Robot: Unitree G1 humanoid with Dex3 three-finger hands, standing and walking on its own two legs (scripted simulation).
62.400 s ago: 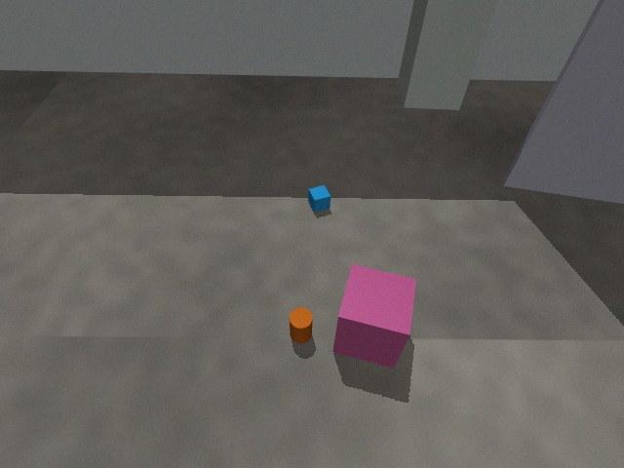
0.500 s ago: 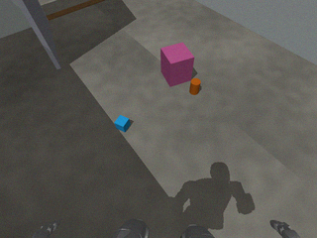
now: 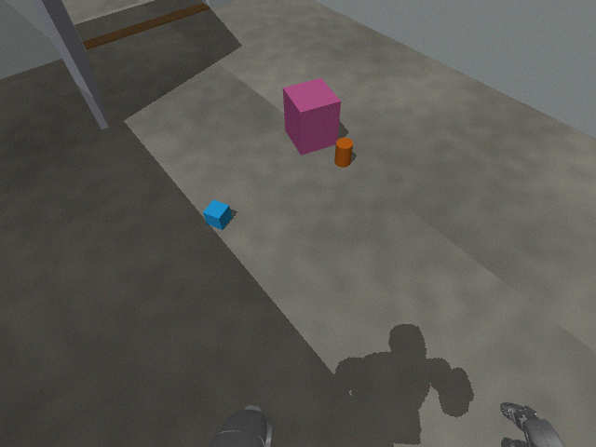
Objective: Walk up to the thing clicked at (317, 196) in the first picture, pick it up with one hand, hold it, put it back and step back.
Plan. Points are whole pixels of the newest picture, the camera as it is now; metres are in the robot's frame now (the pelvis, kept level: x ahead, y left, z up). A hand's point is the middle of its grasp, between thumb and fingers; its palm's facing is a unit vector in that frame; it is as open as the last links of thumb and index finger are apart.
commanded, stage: step back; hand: left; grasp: from above
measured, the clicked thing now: (217, 214) +1.02 +0.38 -0.71
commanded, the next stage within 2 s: stand in 1.06 s
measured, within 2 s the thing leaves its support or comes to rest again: neither
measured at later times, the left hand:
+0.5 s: hand out of the picture +0.04 +0.31 -0.13, palm faces +0.06 -0.92 -0.39, open 7.4 cm
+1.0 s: hand out of the picture +0.11 +0.30 -0.13, palm faces +0.11 -0.93 -0.35, open 7.4 cm
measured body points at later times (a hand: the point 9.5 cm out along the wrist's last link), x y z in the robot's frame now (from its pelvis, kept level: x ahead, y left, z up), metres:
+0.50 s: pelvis -0.01 +0.03 +0.02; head +0.01 +0.04 +0.47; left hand +0.03 +0.36 -0.11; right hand +0.06 -0.28 -0.10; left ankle -0.03 +0.14 -0.72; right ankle +0.01 -0.10 -0.68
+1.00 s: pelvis +0.02 +0.03 +0.01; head +0.04 +0.04 +0.46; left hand +0.11 +0.35 -0.11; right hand +0.12 -0.26 -0.12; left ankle +0.00 +0.16 -0.72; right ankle +0.08 -0.10 -0.72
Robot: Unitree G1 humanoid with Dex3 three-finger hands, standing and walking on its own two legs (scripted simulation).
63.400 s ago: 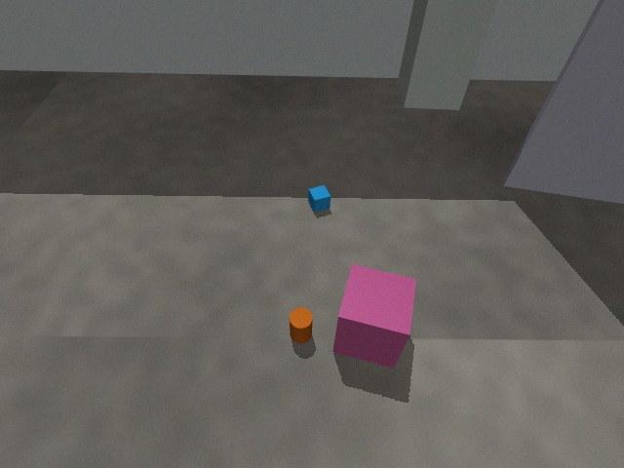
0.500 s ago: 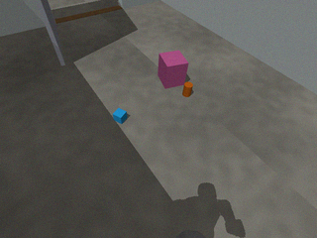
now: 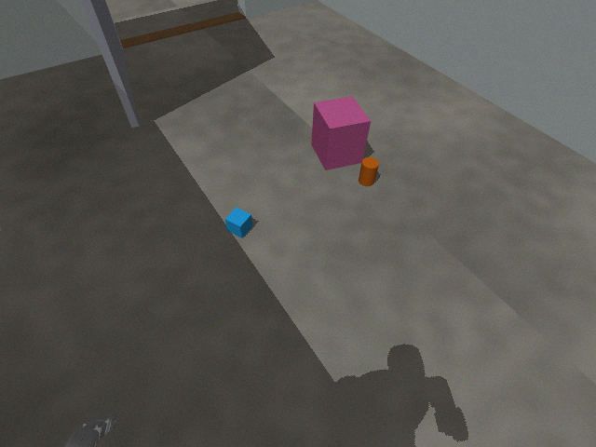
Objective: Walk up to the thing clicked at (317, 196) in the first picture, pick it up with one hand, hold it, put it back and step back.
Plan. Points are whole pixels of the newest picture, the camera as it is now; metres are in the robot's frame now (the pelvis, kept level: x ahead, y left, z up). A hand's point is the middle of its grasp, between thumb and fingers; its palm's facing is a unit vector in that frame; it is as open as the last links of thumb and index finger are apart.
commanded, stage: step back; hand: left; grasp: from above
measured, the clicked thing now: (239, 222) +1.03 +0.26 -0.73
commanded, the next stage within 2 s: stand in 0.06 s
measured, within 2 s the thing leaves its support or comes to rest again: neither
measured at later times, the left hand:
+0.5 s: hand out of the picture +0.09 +0.25 -0.14, palm faces -0.01 -0.94 -0.34, open 7.4 cm
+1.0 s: hand out of the picture +0.08 +0.23 -0.14, palm faces -0.03 -0.94 -0.35, open 7.4 cm
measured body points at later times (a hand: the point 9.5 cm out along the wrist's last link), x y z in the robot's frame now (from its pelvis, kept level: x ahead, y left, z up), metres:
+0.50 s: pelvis +0.01 -0.01 +0.02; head +0.02 -0.01 +0.47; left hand +0.09 +0.29 -0.11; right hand +0.12 -0.30 -0.11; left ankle -0.01 +0.13 -0.73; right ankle +0.04 -0.14 -0.73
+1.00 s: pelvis +0.00 -0.02 +0.02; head +0.01 -0.03 +0.47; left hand +0.08 +0.28 -0.11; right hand +0.05 -0.32 -0.12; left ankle -0.02 +0.13 -0.73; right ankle +0.04 -0.14 -0.73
